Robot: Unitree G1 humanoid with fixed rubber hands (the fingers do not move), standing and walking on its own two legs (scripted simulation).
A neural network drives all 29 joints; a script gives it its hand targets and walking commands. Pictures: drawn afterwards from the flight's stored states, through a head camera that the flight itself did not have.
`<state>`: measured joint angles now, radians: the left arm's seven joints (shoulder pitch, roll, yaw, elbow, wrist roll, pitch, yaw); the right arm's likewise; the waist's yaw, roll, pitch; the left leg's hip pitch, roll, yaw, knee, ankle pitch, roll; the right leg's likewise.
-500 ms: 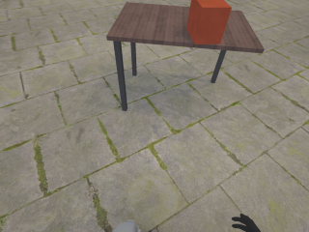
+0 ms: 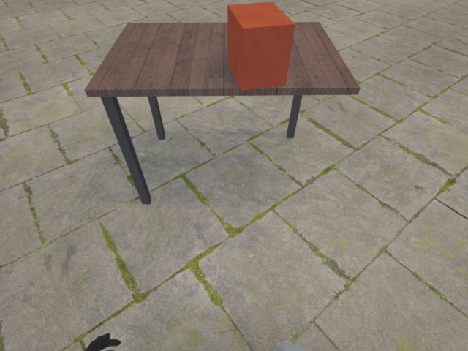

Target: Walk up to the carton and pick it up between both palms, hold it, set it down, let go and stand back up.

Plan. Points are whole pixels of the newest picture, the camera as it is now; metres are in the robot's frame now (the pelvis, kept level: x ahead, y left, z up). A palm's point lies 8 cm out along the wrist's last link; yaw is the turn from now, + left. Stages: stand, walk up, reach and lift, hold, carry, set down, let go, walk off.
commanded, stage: walk up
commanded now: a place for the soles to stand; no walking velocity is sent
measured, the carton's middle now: (257, 45) +1.05 -0.10 +0.06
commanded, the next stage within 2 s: none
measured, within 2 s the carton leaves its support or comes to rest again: neither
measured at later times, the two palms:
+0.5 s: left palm (112, 337) +0.20 +0.23 -0.12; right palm (370, 256) +0.31 -0.28 -0.06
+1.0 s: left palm (179, 229) +0.40 +0.12 -0.07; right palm (391, 205) +0.46 -0.40 -0.09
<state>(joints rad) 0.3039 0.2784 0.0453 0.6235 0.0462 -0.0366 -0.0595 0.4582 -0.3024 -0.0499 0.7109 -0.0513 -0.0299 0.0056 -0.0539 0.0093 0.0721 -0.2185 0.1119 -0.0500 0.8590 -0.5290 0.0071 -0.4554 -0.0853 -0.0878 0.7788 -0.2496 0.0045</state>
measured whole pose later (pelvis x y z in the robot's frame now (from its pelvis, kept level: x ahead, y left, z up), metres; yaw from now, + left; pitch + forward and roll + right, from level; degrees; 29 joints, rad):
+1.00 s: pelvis +0.37 -0.14 +0.02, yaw +1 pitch -3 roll +0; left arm 0.41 0.24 0.01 0.70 0.04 -0.02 -0.01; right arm 0.35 -0.29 -0.04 0.65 -0.03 0.00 0.01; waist 0.04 0.06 0.08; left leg -0.51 0.05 0.04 1.12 -0.43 0.00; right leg -0.26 -0.05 -0.11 0.65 -0.33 -0.03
